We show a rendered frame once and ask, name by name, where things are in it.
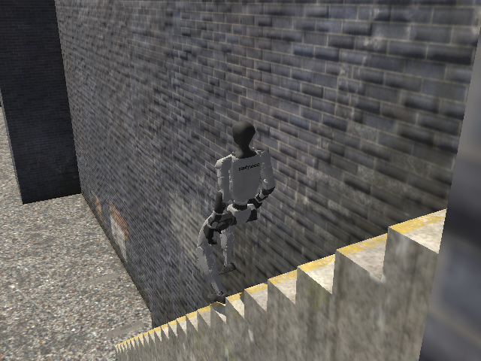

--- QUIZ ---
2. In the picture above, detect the left robot upper arm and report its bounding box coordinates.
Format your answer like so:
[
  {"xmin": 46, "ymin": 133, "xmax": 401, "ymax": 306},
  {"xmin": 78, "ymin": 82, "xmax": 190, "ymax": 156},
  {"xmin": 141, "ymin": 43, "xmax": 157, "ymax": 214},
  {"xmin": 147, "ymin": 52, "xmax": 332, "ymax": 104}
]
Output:
[{"xmin": 215, "ymin": 156, "xmax": 231, "ymax": 202}]

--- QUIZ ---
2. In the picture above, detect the left robot forearm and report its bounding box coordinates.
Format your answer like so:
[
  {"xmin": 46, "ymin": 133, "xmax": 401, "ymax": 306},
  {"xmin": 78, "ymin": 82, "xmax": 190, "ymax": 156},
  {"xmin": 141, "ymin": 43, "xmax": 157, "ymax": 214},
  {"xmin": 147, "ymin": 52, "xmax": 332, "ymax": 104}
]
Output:
[{"xmin": 207, "ymin": 192, "xmax": 226, "ymax": 229}]

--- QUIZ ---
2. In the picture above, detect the right robot forearm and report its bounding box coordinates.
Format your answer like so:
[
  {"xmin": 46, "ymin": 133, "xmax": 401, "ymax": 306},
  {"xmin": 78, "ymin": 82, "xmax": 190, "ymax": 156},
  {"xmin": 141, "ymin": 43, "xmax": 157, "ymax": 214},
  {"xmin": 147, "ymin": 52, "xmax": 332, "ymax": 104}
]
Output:
[{"xmin": 255, "ymin": 187, "xmax": 275, "ymax": 203}]

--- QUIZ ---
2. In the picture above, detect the left robot hand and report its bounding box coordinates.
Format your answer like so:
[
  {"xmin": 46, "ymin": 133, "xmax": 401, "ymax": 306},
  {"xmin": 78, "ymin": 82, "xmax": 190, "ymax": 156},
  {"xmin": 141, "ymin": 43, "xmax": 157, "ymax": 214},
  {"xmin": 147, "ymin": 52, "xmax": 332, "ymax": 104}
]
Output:
[{"xmin": 203, "ymin": 224, "xmax": 222, "ymax": 244}]

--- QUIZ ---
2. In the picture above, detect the right robot hand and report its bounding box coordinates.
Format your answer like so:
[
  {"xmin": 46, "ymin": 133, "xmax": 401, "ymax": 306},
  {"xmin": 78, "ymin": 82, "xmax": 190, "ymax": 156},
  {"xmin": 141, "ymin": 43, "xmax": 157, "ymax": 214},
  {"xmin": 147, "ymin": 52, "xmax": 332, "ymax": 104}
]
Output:
[{"xmin": 247, "ymin": 195, "xmax": 262, "ymax": 210}]

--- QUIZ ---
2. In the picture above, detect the right robot foot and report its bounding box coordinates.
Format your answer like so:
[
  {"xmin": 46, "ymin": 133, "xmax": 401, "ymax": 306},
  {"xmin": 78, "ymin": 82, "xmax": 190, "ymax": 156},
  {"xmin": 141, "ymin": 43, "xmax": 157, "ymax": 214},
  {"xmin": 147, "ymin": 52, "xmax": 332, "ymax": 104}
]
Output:
[{"xmin": 219, "ymin": 262, "xmax": 236, "ymax": 275}]

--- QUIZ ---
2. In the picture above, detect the robot right thigh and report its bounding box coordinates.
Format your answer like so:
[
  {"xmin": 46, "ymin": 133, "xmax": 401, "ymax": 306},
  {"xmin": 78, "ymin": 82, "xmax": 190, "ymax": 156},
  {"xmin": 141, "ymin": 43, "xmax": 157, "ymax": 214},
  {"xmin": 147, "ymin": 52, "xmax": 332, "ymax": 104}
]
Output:
[{"xmin": 222, "ymin": 204, "xmax": 258, "ymax": 234}]

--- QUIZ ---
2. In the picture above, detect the right robot upper arm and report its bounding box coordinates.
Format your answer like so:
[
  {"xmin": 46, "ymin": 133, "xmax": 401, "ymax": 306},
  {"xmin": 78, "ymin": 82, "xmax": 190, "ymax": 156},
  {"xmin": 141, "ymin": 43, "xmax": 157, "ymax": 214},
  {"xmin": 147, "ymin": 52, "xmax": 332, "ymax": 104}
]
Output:
[{"xmin": 256, "ymin": 150, "xmax": 276, "ymax": 190}]

